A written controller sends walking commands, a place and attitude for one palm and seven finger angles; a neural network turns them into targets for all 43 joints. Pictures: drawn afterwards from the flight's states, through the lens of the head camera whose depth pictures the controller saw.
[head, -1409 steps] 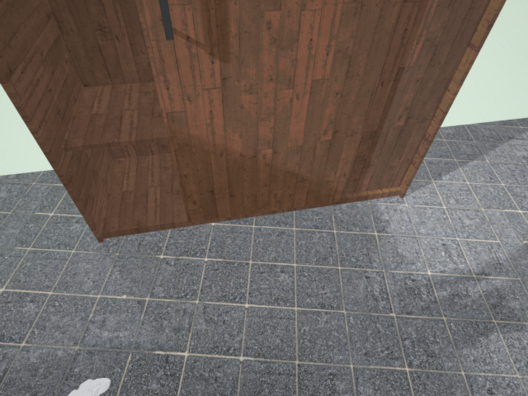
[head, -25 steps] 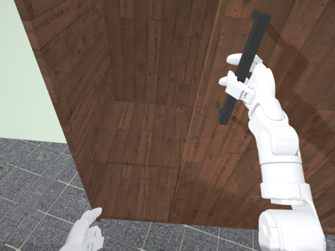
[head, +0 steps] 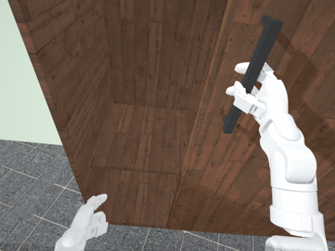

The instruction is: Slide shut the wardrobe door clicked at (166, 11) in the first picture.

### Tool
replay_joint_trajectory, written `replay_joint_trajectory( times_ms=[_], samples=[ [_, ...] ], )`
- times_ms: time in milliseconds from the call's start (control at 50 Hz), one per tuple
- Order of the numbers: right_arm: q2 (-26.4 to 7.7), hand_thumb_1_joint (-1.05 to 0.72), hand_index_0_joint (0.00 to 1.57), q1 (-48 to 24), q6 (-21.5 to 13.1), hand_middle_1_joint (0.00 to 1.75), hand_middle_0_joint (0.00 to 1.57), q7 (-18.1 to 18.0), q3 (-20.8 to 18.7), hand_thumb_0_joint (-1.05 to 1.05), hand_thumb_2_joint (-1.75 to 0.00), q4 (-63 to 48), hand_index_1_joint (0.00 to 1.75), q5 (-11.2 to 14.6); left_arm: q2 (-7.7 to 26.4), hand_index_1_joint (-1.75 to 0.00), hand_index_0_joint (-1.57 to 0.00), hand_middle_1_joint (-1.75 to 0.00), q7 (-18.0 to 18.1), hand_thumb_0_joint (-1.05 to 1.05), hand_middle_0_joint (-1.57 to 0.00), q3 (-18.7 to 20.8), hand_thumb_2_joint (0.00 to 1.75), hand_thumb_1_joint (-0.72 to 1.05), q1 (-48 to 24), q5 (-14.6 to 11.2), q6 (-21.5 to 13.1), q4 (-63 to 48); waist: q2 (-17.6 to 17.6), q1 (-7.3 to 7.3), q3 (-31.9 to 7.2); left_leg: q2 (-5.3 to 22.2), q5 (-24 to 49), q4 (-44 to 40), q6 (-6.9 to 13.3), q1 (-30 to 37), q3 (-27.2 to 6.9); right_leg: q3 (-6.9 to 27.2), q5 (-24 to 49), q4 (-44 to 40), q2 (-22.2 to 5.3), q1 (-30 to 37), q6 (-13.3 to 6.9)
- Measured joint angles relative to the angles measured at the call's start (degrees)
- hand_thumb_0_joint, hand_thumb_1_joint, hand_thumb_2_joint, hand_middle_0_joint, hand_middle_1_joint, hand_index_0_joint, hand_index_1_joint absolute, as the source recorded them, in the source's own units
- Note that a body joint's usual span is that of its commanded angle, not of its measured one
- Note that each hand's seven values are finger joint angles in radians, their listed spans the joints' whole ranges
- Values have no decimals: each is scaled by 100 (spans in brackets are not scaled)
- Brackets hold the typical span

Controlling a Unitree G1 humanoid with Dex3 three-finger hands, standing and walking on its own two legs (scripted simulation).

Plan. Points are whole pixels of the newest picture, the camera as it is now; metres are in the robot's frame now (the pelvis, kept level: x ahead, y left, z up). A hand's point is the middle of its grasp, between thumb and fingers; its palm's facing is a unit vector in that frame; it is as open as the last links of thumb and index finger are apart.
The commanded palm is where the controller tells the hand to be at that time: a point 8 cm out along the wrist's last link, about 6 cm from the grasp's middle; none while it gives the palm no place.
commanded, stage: tug the door sideways, standing still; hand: right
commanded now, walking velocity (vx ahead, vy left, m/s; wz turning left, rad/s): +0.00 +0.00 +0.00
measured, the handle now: (244, 82) +0.42 -0.12 +0.25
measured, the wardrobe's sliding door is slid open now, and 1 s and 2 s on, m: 0.39 0.39 0.32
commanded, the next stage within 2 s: step sideways, sliding the door along in 0.64 s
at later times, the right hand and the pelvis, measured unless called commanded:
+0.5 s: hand (236, 97) +0.36 -0.10 +0.25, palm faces +0.07 +1.00 -0.07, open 5.9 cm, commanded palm +0.34 -0.09 +0.25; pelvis -0.03 -0.01 +0.00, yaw -4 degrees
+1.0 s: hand (237, 98) +0.37 -0.10 +0.24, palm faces +0.08 +0.98 -0.18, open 6.3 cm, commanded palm +0.36 -0.12 +0.25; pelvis -0.06 +0.00 -0.01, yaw +1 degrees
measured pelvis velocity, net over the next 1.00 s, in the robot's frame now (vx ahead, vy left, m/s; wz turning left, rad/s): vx -0.06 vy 0.00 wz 0.01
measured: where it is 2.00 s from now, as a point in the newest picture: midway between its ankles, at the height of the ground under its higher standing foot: outside the picture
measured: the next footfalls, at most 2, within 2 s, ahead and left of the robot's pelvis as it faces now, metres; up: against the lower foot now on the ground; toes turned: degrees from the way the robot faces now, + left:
left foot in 1.56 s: +0.12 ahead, +0.29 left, +0.00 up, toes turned -5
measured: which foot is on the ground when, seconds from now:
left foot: down 0.00-1.00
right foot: down 0.00-1.00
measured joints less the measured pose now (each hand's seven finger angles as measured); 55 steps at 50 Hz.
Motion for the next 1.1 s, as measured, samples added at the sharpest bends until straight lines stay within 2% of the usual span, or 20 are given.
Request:
replay_joint_trajectory(
  times_ms=[80, 180, 300, 540, 760, 780, 860, 900, 960, 1000, 1040, 1060, 1100],
  samples=[
    [53, -77, 26, -24, 107, 140, 37, -49, 95, 0, -79, -122, 137, -26, 19, -30, -20, -30, 5, 2, -20, 16, 90, 91, -3, -9, -19, 18, 4, -52, 20, 7, -65, 39, 6, 22, 48, 72, -60, 61, 13, -5, 8],
    [230, -75, 29, -485, 182, 140, 38, -155, 348, 1, -82, 202, 137, -65, 54, -30, -20, -30, 70, 2, -20, 51, 90, 91, -55, 16, -63, 263, 49, -196, 120, 27, -126, 119, 5, 30, 240, 265, -155, 137, 34, -46, 22],
    [387, -75, 29, -904, 10, 139, 39, -395, 558, 0, -84, 792, 137, -212, -33, -30, -20, -30, 38, 2, -20, 73, 90, 91, -88, 47, -116, 332, 69, -252, 176, 94, -111, 203, -7, -21, 325, 357, -86, 176, 101, -110, 13],
    [512, -78, 23, -1712, -715, 139, 36, -754, 846, 0, -82, 2301, 139, -313, -266, -30, -20, -30, -55, 1, -20, 44, 90, 91, 163, 77, -336, 515, 80, -251, 308, 193, 23, 301, -71, -120, 361, 378, 88, 253, 192, -220, -49],
    [551, -79, 20, -2226, -1324, 139, 36, -909, 1103, -1, -82, 3242, 139, -207, -253, -30, -20, -30, -87, 2, -20, 116, 90, 91, 586, 82, -723, 904, 76, -270, 331, 277, 128, 354, -142, -320, 375, 382, 217, 283, 271, -423, -110],
    [466, -77, 21, -2191, -1434, 139, 37, -793, 1043, -1, -82, 3244, 139, -226, -242, -30, -20, -30, -64, 2, -20, 95, 90, 91, 573, 107, -726, 894, 68, -262, 330, 271, 133, 388, -150, -387, 331, 336, 215, 297, 262, -461, -122],
    [-108, -70, 25, -1859, -2512, 139, 40, -448, 835, -1, -81, 3153, 139, -441, -293, -30, -20, -30, 134, 2, -20, 139, 90, 91, 473, 221, -797, 700, 84, -149, 468, 217, 5, 794, -177, -796, -9, -6, 145, 407, 201, -627, -154],
    [-288, -68, 26, -1713, -2861, 140, 42, -393, 682, -2, -82, 3001, 139, -497, -336, -30, -20, -30, 243, 2, -20, 198, 90, 91, 483, 232, -809, 590, 124, -99, 591, 178, -297, 1181, -187, -996, -122, -117, 97, 489, 174, -680, -147],
    [-405, -68, 24, -1590, -3039, 140, 45, -392, 532, -5, -83, 2739, 136, -603, -340, -30, -20, -30, 318, 1, -20, 286, 90, 91, 546, 226, -756, 538, 115, -85, 819, 70, -720, 1609, -174, -1129, -156, -121, 22, 626, 77, -671, -91],
    [-440, -69, 23, -1596, -3093, 140, 46, -400, 460, -6, -83, 2654, 134, -647, -307, -30, -20, -30, 302, 1, -20, 316, 90, 91, 589, 208, -693, 534, 84, -115, 986, 17, -715, 1582, -151, -1111, -123, -72, -51, 767, -20, -648, -15],
    [-458, -70, 22, -1655, -3119, 140, 47, -426, 401, -6, -84, 2638, 134, -659, -273, -30, -20, -30, 266, 1, -20, 334, 90, 91, 634, 179, -631, 531, 71, -174, 1124, 10, -466, 1327, -124, -1005, -59, -19, -177, 986, -115, -653, 85],
    [-458, -71, 21, -1683, -3131, 140, 47, -438, 364, -6, -85, 2645, 134, -661, -253, -30, -20, -30, 249, 1, -20, 340, 90, 91, 644, 166, -598, 543, 45, -203, 1186, -17, -120, 1218, -87, -927, 34, 22, -257, 1117, -182, -656, 141],
    [-391, -72, 20, -1727, -3143, 140, 46, -490, 301, -5, -85, 2664, 134, -672, -191, -30, -20, -30, 229, 1, -20, 363, 90, 91, 661, 138, -537, 583, -98, -217, 1265, -183, 172, 1068, 96, -766, 238, 194, -412, 1370, -364, -692, 234]
  ],
)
